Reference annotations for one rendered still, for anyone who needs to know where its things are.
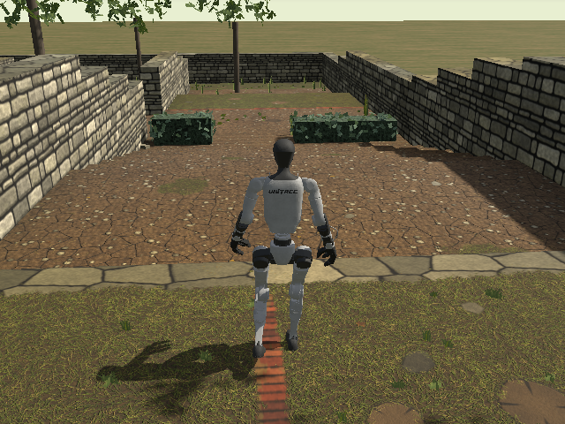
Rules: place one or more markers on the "left robot forearm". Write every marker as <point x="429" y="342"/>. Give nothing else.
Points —
<point x="239" y="230"/>

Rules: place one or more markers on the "robot right upper arm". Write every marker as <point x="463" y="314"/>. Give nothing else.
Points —
<point x="310" y="186"/>

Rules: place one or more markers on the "right robot forearm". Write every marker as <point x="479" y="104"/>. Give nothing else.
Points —
<point x="326" y="235"/>

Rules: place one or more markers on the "robot left hand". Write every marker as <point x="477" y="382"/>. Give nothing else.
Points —
<point x="243" y="242"/>

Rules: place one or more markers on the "robot right hand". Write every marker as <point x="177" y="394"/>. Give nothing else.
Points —
<point x="326" y="253"/>

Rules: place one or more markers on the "robot left upper arm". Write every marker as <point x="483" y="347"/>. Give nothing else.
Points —
<point x="255" y="185"/>

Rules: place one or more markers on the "robot left foot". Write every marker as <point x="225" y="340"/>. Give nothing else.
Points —
<point x="258" y="351"/>

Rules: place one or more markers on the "robot right foot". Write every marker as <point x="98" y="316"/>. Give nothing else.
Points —
<point x="292" y="343"/>

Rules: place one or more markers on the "robot foot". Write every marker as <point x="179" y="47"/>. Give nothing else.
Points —
<point x="258" y="351"/>
<point x="292" y="343"/>

